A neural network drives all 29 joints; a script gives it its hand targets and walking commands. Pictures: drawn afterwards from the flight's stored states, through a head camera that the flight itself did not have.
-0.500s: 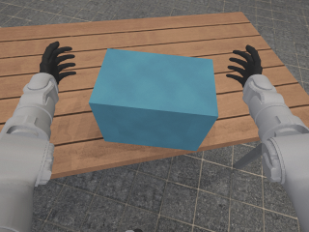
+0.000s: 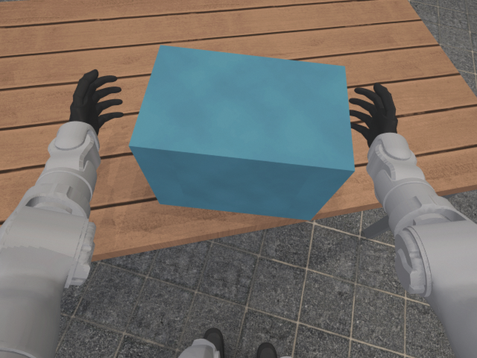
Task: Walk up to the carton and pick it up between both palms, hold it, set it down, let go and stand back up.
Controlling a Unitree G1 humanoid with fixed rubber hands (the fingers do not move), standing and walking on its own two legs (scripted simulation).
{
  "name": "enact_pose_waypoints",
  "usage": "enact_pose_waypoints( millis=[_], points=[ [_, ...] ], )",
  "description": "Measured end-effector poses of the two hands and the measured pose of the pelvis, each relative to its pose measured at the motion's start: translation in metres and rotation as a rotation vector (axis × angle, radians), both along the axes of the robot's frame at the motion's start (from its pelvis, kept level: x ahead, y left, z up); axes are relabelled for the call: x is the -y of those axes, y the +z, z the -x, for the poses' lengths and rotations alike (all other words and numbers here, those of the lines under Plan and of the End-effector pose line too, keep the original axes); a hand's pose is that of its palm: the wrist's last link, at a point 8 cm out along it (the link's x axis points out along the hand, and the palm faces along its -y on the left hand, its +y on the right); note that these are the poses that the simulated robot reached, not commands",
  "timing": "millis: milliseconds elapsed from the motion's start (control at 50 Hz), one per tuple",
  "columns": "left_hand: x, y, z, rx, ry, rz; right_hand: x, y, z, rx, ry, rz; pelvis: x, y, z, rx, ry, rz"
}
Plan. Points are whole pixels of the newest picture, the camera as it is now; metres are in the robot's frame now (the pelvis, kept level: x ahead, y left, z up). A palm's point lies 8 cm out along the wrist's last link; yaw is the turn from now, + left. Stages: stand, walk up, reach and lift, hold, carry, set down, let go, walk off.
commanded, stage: reach and lift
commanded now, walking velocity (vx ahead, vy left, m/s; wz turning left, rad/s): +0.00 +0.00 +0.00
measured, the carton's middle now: (243, 142) +0.47 +0.04 +0.00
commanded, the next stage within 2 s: none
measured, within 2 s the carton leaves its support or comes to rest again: neither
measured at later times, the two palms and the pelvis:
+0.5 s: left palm (104, 123) +0.45 +0.26 +0.05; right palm (362, 132) +0.46 -0.16 +0.06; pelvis -0.01 +0.01 +0.00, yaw +0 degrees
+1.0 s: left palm (119, 125) +0.46 +0.24 +0.04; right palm (359, 130) +0.47 -0.15 +0.06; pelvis +0.00 +0.01 +0.00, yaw +0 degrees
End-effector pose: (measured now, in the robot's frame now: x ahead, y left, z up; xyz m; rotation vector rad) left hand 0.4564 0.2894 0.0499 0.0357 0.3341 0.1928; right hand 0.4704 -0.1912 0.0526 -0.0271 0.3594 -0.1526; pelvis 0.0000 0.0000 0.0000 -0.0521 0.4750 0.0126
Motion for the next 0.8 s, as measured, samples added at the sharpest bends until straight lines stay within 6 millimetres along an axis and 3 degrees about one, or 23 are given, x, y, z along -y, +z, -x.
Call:
enact_pose_waypoints(
  millis=[240,400,540,680,800],
  points=[
    [0.016,0.01,0.0,0.037,-0.032,0.005,0.003,0.007,0.006,0.019,-0.002,0.002,0.0,0.0,0.003,0.004,0.0,0.001],
    [0.031,0.005,0.003,0.035,-0.072,0.016,-0.016,0.007,0.007,0.019,0.022,-0.005,-0.003,0.0,0.006,0.008,0.001,0.004],
    [0.028,0.002,0.003,0.03,-0.086,0.001,-0.037,0.006,0.004,0.02,0.023,-0.027,-0.009,-0.001,0.006,0.006,0.005,0.006],
    [0.028,-0.002,0.002,0.019,-0.084,-0.017,-0.041,0.008,0.001,0.023,0.005,-0.03,-0.013,-0.001,0.005,0.003,0.008,0.007],
    [0.043,-0.006,0.001,0.011,-0.11,-0.017,-0.041,0.006,0.001,0.019,0.005,-0.036,-0.013,-0.001,0.005,0.003,0.008,0.006]
  ],
)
